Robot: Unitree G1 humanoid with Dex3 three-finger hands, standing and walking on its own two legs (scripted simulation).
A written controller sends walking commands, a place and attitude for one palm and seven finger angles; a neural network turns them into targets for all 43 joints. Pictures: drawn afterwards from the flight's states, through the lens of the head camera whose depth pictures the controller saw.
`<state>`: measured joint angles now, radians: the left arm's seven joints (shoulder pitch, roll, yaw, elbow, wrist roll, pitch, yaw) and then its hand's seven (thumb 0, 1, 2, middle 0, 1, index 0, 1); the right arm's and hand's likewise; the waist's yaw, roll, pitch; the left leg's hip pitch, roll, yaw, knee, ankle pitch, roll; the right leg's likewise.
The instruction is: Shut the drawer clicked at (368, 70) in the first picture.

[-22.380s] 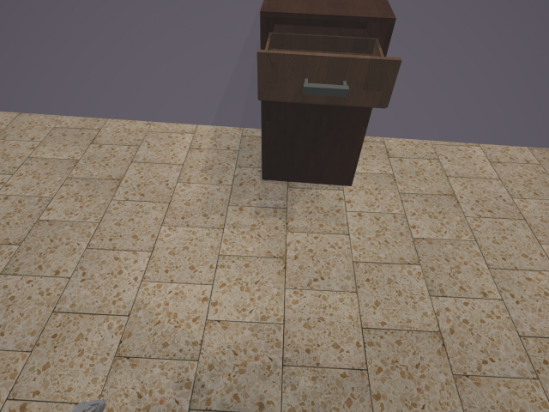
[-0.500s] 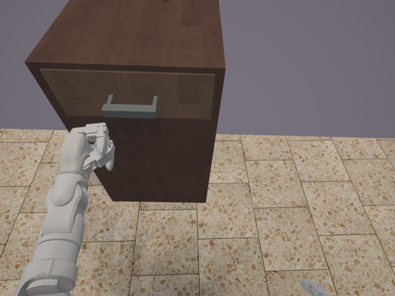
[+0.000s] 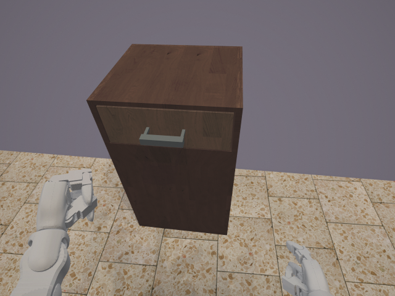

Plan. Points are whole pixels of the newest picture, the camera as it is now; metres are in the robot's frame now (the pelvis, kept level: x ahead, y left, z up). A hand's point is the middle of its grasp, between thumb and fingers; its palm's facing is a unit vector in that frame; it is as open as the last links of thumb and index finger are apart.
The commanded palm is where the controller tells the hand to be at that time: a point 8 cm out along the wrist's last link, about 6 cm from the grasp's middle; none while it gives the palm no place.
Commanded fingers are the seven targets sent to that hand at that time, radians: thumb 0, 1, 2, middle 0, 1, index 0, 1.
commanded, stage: draw the hand back to the body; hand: left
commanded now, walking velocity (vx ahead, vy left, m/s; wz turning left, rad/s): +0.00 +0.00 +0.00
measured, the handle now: (163, 136) +0.59 +0.17 -0.04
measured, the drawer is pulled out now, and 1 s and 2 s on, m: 0.00 0.00 0.00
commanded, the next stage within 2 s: step back with the hand held close in 0.44 s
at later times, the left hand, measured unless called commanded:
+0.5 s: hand (52, 228) +0.17 +0.23 +0.16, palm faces +0.40 -0.84 -0.37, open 3.3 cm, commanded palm +0.12 +0.27 +0.17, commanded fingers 0.00 0.90 0.90 -1.40 -1.60 -1.40 -1.60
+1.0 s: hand (40, 230) +0.17 +0.25 +0.16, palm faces +0.27 -0.82 -0.50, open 3.2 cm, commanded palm +0.11 +0.29 +0.17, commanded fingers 0.00 0.90 0.90 -1.40 -1.60 -1.40 -1.60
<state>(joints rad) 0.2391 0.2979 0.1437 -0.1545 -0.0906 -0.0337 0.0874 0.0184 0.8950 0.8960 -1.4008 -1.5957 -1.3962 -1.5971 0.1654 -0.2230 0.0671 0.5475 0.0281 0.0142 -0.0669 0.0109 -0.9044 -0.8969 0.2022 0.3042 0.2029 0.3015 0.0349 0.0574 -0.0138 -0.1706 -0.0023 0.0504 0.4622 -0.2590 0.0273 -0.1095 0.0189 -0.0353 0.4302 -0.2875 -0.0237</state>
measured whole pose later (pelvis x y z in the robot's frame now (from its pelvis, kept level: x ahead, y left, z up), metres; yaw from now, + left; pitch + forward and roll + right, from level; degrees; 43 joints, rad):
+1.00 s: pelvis -0.03 +0.02 +0.00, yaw -2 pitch +1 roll -1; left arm 0.64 0.42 0.37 -0.56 -0.07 -0.19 0.11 0.02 0.89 0.89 -1.40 -1.59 -1.40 -1.60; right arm 0.18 -0.23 -0.02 0.53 0.01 0.02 -0.07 0.01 -0.91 -0.90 0.20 0.30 0.20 0.30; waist 0.00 0.02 0.03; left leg -0.27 -0.01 0.08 0.46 -0.20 0.05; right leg -0.23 0.01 0.00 0.44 -0.23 0.00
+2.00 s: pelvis -0.17 +0.03 +0.00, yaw -2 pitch +5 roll -5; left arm 0.61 0.41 0.39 -0.66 -0.07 -0.29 0.15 0.02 0.89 0.90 -1.41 -1.60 -1.40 -1.60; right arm 0.19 -0.14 0.01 0.64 -0.04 -0.14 -0.03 0.01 -0.90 -0.90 0.20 0.30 0.20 0.30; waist 0.01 0.00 -0.04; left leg -0.49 0.06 0.02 0.33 0.07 0.05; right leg -0.18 0.08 -0.01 0.65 -0.54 -0.02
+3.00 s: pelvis -0.25 +0.01 -0.01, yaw -2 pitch +1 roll +0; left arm 0.40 0.37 0.21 -0.12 0.01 -0.13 0.06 0.01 0.89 0.90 -1.39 -1.58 -1.39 -1.58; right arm 0.16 -0.27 -0.01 0.73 0.01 -0.09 -0.01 0.01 -0.90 -0.90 0.20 0.30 0.20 0.30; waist 0.02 0.04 0.00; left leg -0.36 -0.03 -0.01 0.55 -0.19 0.03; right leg -0.20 0.01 -0.02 0.57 -0.37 -0.01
